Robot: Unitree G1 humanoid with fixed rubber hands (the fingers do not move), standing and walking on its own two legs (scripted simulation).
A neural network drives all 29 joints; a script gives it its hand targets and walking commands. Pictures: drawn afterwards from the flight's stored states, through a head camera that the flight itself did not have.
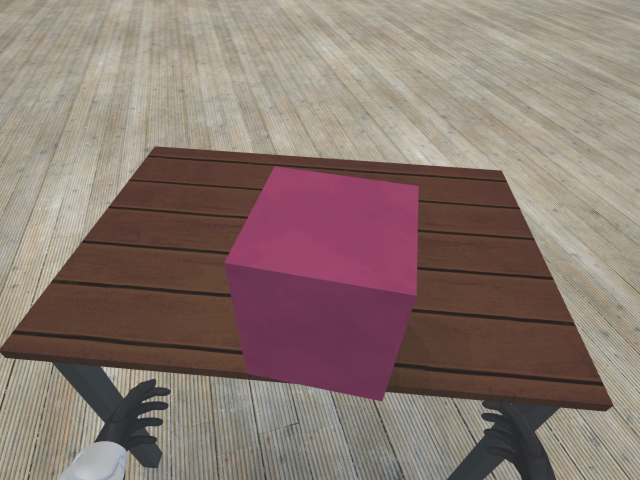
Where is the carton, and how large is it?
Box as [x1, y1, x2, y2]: [224, 166, 418, 400]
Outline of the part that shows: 275,166 224,262 246,372 265,377 382,400 416,295 418,186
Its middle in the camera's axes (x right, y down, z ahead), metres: +0.01 +0.07 +0.57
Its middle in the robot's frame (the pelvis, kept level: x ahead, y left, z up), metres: +0.39 +0.02 +0.04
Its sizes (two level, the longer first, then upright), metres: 0.210 0.200 0.250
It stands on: a table, 0.67 m high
